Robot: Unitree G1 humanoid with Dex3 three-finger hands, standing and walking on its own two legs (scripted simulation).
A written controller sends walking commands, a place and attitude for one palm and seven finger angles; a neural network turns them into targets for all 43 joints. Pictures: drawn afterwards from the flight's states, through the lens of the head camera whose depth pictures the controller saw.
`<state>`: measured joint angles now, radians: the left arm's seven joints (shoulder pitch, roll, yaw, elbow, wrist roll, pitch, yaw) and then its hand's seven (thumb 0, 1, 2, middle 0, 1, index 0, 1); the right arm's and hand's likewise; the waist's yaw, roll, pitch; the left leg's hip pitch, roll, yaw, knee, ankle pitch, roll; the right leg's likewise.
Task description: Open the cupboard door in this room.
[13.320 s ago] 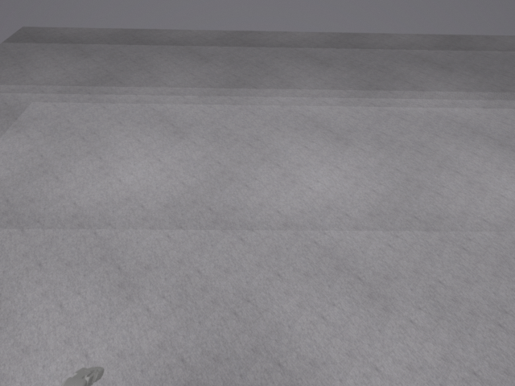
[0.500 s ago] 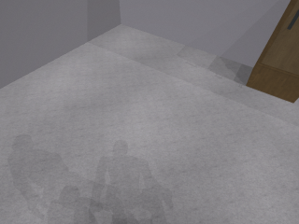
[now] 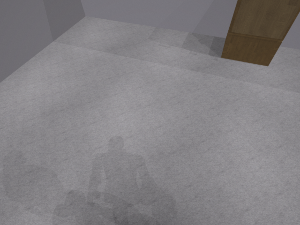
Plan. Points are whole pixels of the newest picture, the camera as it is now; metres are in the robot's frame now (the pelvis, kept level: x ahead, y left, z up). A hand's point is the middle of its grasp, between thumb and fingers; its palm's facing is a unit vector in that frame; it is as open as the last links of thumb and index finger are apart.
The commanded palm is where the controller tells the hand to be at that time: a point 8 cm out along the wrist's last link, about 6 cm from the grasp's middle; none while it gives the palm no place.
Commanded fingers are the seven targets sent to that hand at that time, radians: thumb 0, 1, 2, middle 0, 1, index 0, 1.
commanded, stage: turn or walk to find it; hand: left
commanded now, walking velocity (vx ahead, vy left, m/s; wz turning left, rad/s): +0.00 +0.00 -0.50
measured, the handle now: out of the picture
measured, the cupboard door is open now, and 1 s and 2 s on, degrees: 0 0 0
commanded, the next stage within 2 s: stand and wait in 0.60 s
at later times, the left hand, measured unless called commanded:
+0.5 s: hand out of the picture +0.07 +0.21 -0.15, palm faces -0.08 -0.98 -0.21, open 7.4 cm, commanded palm none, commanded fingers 0.00 0.90 0.90 -0.20 -0.30 -0.20 -0.30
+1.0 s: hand (97, 217) +0.16 +0.19 -0.15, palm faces -0.16 -0.97 -0.21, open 7.3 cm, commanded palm none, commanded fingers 0.00 0.90 0.90 -0.20 -0.30 -0.20 -0.30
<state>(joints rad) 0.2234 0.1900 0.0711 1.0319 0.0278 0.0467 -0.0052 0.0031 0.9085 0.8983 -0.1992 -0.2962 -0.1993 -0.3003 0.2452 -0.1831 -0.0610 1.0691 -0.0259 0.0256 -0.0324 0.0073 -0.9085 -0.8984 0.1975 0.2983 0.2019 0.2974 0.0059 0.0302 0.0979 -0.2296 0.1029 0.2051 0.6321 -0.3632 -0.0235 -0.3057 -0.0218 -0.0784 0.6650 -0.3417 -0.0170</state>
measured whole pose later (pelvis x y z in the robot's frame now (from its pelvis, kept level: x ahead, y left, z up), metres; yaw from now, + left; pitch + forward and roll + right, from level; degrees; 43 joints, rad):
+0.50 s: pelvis +0.01 +0.02 +0.02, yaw -10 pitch +1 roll +0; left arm 0.27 0.21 0.06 0.99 0.03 0.00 -0.01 0.00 0.90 0.90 -0.20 -0.30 -0.20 -0.30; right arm 0.13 -0.24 -0.05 0.94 -0.02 0.00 0.00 0.01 -0.91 -0.90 0.19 0.30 0.20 0.30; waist 0.05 -0.01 0.03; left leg -0.29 0.04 0.02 0.62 -0.35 -0.04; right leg -0.24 0.07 0.07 0.40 -0.17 -0.04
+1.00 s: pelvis +0.08 +0.02 +0.02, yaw -9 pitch +0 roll +0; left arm 0.18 0.16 0.01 1.12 0.00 -0.02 0.03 0.00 0.92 0.90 -0.20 -0.30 -0.20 -0.30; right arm 0.35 -0.12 -0.01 1.18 -0.01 -0.02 -0.04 0.01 -0.91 -0.90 0.20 0.30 0.20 0.30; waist -0.03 0.02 0.05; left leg -0.07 -0.01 0.03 0.41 -0.34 0.02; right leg -0.20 -0.05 -0.05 0.47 -0.26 0.02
